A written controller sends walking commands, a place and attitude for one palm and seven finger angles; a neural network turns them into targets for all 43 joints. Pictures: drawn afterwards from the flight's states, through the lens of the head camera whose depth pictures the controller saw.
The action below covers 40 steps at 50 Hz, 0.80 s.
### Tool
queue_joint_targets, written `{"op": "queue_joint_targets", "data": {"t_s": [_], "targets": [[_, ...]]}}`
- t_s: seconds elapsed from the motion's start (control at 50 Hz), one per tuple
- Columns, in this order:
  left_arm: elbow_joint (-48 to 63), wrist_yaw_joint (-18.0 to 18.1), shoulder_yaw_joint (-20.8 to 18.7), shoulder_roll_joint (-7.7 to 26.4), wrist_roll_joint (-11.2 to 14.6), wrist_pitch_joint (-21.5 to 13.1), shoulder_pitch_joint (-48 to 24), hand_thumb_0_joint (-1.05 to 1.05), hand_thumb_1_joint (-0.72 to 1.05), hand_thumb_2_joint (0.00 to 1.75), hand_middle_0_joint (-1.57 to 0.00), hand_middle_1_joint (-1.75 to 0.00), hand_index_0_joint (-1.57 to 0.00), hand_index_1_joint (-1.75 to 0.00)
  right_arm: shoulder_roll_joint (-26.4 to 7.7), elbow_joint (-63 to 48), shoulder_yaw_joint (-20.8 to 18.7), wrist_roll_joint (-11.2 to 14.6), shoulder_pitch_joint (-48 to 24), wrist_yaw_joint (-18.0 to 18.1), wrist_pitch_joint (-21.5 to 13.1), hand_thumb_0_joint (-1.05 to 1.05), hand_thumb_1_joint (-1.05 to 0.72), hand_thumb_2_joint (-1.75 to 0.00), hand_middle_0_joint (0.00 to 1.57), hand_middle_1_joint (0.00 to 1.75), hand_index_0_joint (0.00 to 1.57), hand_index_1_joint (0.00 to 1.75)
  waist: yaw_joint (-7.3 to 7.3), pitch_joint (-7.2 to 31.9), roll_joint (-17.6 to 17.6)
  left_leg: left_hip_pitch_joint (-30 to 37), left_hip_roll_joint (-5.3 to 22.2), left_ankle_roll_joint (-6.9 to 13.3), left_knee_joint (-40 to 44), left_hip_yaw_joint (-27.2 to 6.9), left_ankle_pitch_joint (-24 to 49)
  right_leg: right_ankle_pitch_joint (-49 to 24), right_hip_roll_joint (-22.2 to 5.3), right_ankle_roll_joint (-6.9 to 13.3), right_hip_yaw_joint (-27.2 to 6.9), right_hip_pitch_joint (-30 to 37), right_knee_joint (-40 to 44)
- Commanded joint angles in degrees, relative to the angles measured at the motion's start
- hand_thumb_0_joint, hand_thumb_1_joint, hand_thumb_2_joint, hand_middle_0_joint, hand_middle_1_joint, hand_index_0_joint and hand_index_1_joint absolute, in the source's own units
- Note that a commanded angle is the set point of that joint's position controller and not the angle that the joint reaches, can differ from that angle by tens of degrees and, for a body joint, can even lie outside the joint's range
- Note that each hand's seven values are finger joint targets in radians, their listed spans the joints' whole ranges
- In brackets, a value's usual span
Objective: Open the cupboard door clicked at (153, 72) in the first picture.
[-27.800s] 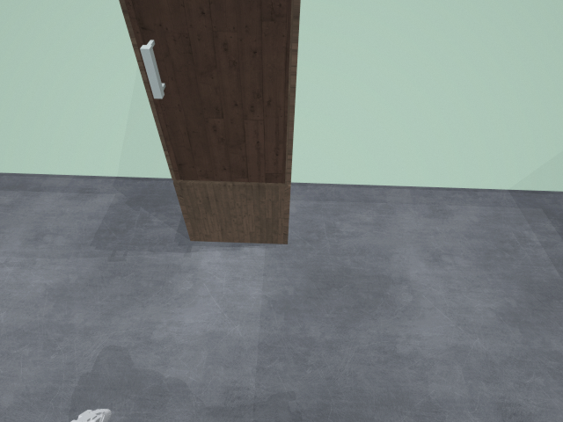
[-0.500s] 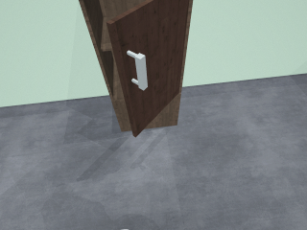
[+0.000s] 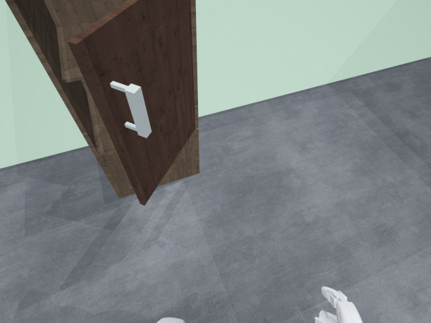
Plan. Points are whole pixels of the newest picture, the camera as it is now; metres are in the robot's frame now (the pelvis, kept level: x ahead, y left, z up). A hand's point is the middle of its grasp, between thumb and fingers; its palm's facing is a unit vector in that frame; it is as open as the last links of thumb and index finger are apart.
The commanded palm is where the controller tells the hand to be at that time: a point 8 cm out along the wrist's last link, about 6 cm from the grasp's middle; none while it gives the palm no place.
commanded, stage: walk to a spot facing it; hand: left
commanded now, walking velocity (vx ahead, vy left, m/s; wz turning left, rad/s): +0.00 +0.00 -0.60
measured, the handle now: (131, 110) +0.51 +0.25 +0.06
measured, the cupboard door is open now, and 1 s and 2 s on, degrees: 44 44 44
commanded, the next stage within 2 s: none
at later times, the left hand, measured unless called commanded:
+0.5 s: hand (157, 286) +0.20 +0.15 -0.16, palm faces -0.35 -0.90 -0.27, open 7.4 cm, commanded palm none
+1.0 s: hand (187, 259) +0.26 +0.09 -0.15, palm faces -0.62 -0.76 -0.18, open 7.4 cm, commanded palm none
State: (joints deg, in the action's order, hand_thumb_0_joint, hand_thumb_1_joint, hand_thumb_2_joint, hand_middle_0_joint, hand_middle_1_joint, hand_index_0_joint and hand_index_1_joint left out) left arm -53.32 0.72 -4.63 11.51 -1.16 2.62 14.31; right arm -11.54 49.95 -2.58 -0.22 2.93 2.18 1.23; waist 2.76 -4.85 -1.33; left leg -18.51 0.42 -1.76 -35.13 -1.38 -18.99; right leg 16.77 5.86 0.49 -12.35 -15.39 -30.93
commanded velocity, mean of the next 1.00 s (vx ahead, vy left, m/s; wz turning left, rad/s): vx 0.10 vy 0.00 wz -0.60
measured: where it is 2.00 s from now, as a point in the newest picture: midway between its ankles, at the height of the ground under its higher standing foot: (285, 296)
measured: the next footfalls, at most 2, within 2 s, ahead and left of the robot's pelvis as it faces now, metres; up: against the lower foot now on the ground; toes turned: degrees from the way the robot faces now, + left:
left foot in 0.02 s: +0.04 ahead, +0.13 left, +0.00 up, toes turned -2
right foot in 0.38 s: +0.01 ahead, -0.13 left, +0.00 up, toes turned -19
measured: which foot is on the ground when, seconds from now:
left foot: up 0.00-0.00, down 0.02-0.38, up 0.40-0.68, down 0.70-1.00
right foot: down 0.00-0.00, up 0.02-0.36, down 0.38-0.70, up 0.72-1.00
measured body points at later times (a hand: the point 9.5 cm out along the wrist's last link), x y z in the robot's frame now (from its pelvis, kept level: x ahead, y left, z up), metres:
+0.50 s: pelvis +0.01 -0.01 +0.00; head +0.07 -0.04 +0.44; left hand +0.21 +0.19 -0.14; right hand -0.06 -0.27 -0.15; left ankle +0.02 +0.13 -0.67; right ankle -0.03 -0.12 -0.73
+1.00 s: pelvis +0.06 -0.01 +0.01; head +0.10 -0.03 +0.46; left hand +0.29 +0.13 -0.14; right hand -0.08 -0.21 -0.13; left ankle +0.10 +0.11 -0.73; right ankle -0.01 -0.13 -0.70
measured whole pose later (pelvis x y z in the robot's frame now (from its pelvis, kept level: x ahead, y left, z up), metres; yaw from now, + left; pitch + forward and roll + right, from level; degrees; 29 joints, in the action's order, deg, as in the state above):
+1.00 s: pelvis +0.06 -0.01 +0.01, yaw -39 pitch +2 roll -1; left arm -52.5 -3.6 -4.4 12.8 -1.8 3.2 8.9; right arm -11.1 53.1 -1.7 -2.5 18.5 0.7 -1.4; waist -1.3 -3.7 0.7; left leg -10.5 8.1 -1.4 -26.3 13.5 -17.0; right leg 22.5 -3.5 -1.3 4.5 -24.7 -44.5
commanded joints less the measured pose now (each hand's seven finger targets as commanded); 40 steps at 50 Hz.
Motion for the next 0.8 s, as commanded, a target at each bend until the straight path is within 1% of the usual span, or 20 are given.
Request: {"op": "queue_joint_targets", "data": {"t_s": [0.0,0.02,0.06,0.1,0.26,0.32,0.34,0.36,0.38,0.4,0.42,0.46,0.58,0.62,0.64,0.66,0.68,0.7,0.74,0.78], "targets": [[7.27,-0.79,-1.70,6.44,0.17,-1.20,-1.00,0.00,0.90,0.90,-0.20,-0.30,-0.20,-0.30,-15.44,-2.82,-2.98,-1.45,12.13,1.17,-1.25,0.00,-0.90,-0.90,0.20,0.30,0.20,0.30,-4.75,8.35,15.85,16.09,29.30,13.62,17.90,-25.23,20.76,20.78,-2.58,-2.16,7.83,-18.05,-26.42],[6.85,-1.23,-1.89,7.41,-0.59,-1.01,-3.49,0.00,0.90,0.90,-0.20,-0.30,-0.20,-0.30,-13.41,-2.77,-2.34,-2.03,12.04,1.09,-1.34,0.00,-0.90,-0.90,0.20,0.30,0.20,0.30,-5.12,4.91,9.41,10.88,26.47,13.91,18.51,-22.42,20.63,17.94,-3.99,-2.60,7.49,-18.14,-33.51],[5.69,-1.97,-2.14,6.93,-0.38,-0.77,-3.40,0.00,0.90,0.90,-0.20,-0.30,-0.20,-0.30,-10.17,-3.72,-1.20,-1.87,8.46,1.02,-1.39,0.00,-0.90,-0.90,0.20,0.30,0.20,0.30,-2.38,3.75,13.82,9.34,19.49,10.79,15.69,-10.73,28.52,11.12,-6.31,-3.49,8.40,-18.68,-39.37],[5.71,-2.56,-1.45,6.05,-0.04,-0.42,-3.83,0.00,0.90,0.90,-0.20,-0.30,-0.20,-0.30,-9.45,-3.92,-0.98,-1.69,8.90,1.03,-1.57,0.00,-0.90,-0.90,0.20,0.30,0.20,0.30,-2.45,5.41,12.30,12.53,16.29,9.21,13.50,-3.05,36.68,8.95,-6.86,-3.92,11.29,-18.45,-37.44],[7.13,-3.08,0.02,4.95,0.15,-0.55,-9.52,0.00,0.90,0.90,-0.20,-0.30,-0.20,-0.30,-12.17,-0.94,-2.21,-1.78,15.24,0.21,-1.09,0.00,-0.90,-0.90,0.20,0.30,0.20,0.30,-5.17,6.47,14.07,13.17,18.14,8.27,10.80,3.24,34.72,8.86,-6.20,-1.84,17.36,-7.34,-12.96],[5.41,-2.58,-0.48,7.11,0.09,-1.29,-3.58,0.00,0.90,0.90,-0.20,-0.30,-0.20,-0.30,-12.35,-1.16,-2.47,-1.20,13.70,-0.23,-0.85,0.00,-0.90,-0.90,0.20,0.30,0.20,0.30,-1.34,8.65,9.96,7.92,16.46,3.83,1.36,6.37,29.40,-5.38,-5.87,0.20,17.40,7.05,4.32],[4.00,-1.75,-1.46,12.46,-0.39,-1.96,1.20,0.00,0.90,0.90,-0.20,-0.30,-0.20,-0.30,-9.89,-2.04,-2.10,-0.31,13.84,-0.69,-0.77,0.00,-0.90,-0.90,0.20,0.30,0.20,0.30,0.71,12.42,-3.70,-2.86,12.15,0.18,-10.62,11.64,16.58,-21.07,-15.89,3.81,5.44,20.53,8.50],[2.77,-0.76,-2.81,18.06,-0.18,-2.23,4.91,0.00,0.90,0.90,-0.20,-0.30,-0.20,-0.30,-6.86,-4.95,-1.13,-0.14,9.69,-0.76,-0.45,0.00,-0.90,-0.90,0.20,0.30,0.20,0.30,2.89,11.29,-17.23,-15.77,3.88,-2.51,-24.37,11.20,-18.34,-41.68,-29.46,11.38,-11.29,22.38,9.63],[2.68,-0.10,-2.70,18.22,0.41,-1.86,5.11,0.00,0.90,0.90,-0.20,-0.30,-0.20,-0.30,-8.25,-5.28,-1.36,-0.20,8.81,-0.37,0.11,0.00,-0.90,-0.90,0.20,0.30,0.20,0.30,3.30,10.56,-10.78,-16.27,5.18,-1.78,-28.90,3.20,-18.14,-41.04,-29.84,14.45,-9.05,19.31,7.91],[3.05,0.60,-2.76,15.70,-0.01,-1.68,2.31,0.00,0.90,0.90,-0.20,-0.30,-0.20,-0.30,-7.16,-4.41,-1.34,-0.17,7.92,-0.02,0.08,0.00,-0.90,-0.90,0.20,0.30,0.20,0.30,1.53,10.16,-13.74,-19.02,5.71,-1.93,-30.78,1.89,-15.60,-42.07,-24.39,13.72,-7.41,20.49,5.59],[3.67,0.91,-2.20,13.78,0.10,-1.52,-0.19,0.00,0.90,0.90,-0.20,-0.30,-0.20,-0.30,-7.78,-3.46,-1.49,-0.20,8.34,0.01,0.13,0.00,-0.90,-0.90,0.20,0.30,0.20,0.30,0.50,9.83,-14.79,-18.53,6.11,-2.28,-30.79,1.38,-12.51,-42.93,-22.13,12.21,-3.76,19.63,4.74],[4.77,0.98,-1.71,12.24,0.06,-1.53,-2.90,0.00,0.90,0.90,-0.20,-0.30,-0.20,-0.30,-6.97,-2.16,-1.44,-0.20,8.78,-0.21,0.61,0.00,-0.90,-0.90,0.20,0.30,0.20,0.30,-1.49,8.29,-8.77,-13.65,5.22,-2.91,-28.60,2.02,-8.90,-40.06,-20.00,10.89,-1.63,13.10,5.64],[6.36,0.23,-2.08,13.05,-0.78,-1.11,-6.85,0.00,0.90,0.90,-0.20,-0.30,-0.20,-0.30,-5.31,-2.14,-1.63,-0.12,10.80,-0.64,0.44,0.00,-0.90,-0.90,0.20,0.30,0.20,0.30,-3.77,4.50,-7.48,-2.44,2.03,-2.29,-11.93,3.78,-5.47,-20.17,-17.19,9.66,-4.94,-0.25,8.01],[7.08,-0.14,-2.18,12.49,-0.34,-0.81,-9.26,0.00,0.90,0.90,-0.20,-0.30,-0.20,-0.30,-5.52,-0.85,-1.59,-0.19,15.69,-0.29,-0.18,0.00,-0.90,-0.90,0.20,0.30,0.20,0.30,-6.34,5.32,-7.69,4.64,0.84,-1.96,-1.77,4.90,1.45,-15.93,-14.65,7.15,-4.54,-3.69,5.41],[7.52,-0.34,-1.85,10.95,0.10,-0.57,-9.74,0.00,0.90,0.90,-0.20,-0.30,-0.20,-0.30,-6.89,-0.10,-1.75,-0.28,18.15,-0.07,-0.77,0.00,-0.90,-0.90,0.20,0.30,0.20,0.30,-7.45,5.88,-4.06,11.53,2.18,-1.40,6.60,3.61,5.25,-11.35,-12.43,4.75,-3.27,-8.58,2.11],[8.50,-0.66,-1.16,6.72,0.65,-0.18,-7.73,0.00,0.90,0.90,-0.20,-0.30,-0.20,-0.30,-12.10,-0.10,-2.49,-1.11,19.74,0.20,-1.61,0.00,-0.90,-0.90,0.20,0.30,0.20,0.30,-7.21,6.91,12.08,15.82,14.99,3.19,15.79,-12.03,5.31,3.46,-4.56,0.96,2.73,-15.94,-8.39],[9.51,-1.09,-0.61,5.57,0.58,-0.44,-6.32,0.00,0.90,0.90,-0.20,-0.30,-0.20,-0.30,-15.97,-1.34,-3.06,-1.64,20.82,0.30,-1.70,0.00,-0.90,-0.90,0.20,0.30,0.20,0.30,-6.80,8.27,21.98,15.43,27.75,9.43,20.50,-24.60,5.73,20.73,-1.89,-1.81,10.75,-18.90,-23.38],[9.53,-1.67,-1.07,6.93,-0.08,-0.54,-7.62,0.00,0.90,0.90,-0.20,-0.30,-0.20,-0.30,-15.89,-2.06,-2.75,-2.10,19.16,0.34,-1.86,0.00,-0.90,-0.90,0.20,0.30,0.20,0.30,-7.09,7.52,14.09,9.64,29.49,12.29,23.03,-26.14,-4.98,19.05,-5.11,-1.65,8.13,-18.64,-31.98],[8.36,-2.92,-1.66,6.56,-0.74,-0.90,-9.19,0.00,0.90,0.90,-0.20,-0.30,-0.20,-0.30,-12.32,-3.17,-1.78,-2.18,13.72,0.20,-2.24,0.00,-0.90,-0.90,0.20,0.30,0.20,0.30,-4.17,2.33,12.35,4.88,22.53,9.27,23.70,-16.18,-8.84,10.13,-7.92,-2.21,10.08,-20.10,-38.15],[7.48,-3.95,-1.28,5.09,-0.69,-0.99,-8.52,0.00,0.90,0.90,-0.20,-0.30,-0.20,-0.30,-10.08,-3.06,-1.27,-1.98,12.67,0.24,-2.72,0.00,-0.90,-0.90,0.20,0.30,0.20,0.30,-3.62,2.52,12.64,8.47,18.68,7.37,22.20,-5.94,-2.82,5.54,-9.42,-2.65,12.51,-20.92,-34.86]]}}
